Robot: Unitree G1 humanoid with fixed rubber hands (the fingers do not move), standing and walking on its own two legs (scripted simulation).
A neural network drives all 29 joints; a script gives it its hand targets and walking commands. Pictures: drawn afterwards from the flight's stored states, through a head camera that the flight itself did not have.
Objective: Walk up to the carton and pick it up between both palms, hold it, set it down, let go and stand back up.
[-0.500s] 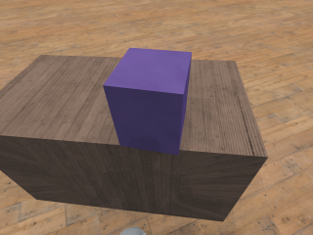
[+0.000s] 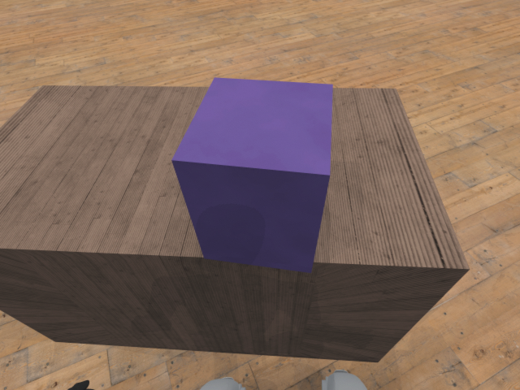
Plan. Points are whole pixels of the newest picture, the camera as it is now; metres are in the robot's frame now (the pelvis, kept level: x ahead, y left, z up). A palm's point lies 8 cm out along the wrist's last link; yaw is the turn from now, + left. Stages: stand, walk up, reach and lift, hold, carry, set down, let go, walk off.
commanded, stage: walk up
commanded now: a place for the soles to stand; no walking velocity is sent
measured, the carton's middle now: (263, 177) +0.45 +0.02 +0.08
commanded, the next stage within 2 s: reach and lift in 1.44 s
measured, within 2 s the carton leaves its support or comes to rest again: neither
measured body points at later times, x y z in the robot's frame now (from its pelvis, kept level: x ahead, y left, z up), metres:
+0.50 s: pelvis +0.01 +0.01 +0.00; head +0.03 -0.01 +0.45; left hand +0.11 +0.33 -0.08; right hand +0.11 -0.32 -0.10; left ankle +0.03 +0.11 -0.66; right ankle +0.06 -0.16 -0.67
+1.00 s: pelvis +0.01 -0.01 +0.01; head +0.04 -0.03 +0.46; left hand +0.13 +0.31 -0.07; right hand +0.10 -0.34 -0.10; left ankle +0.03 +0.12 -0.67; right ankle +0.07 -0.16 -0.67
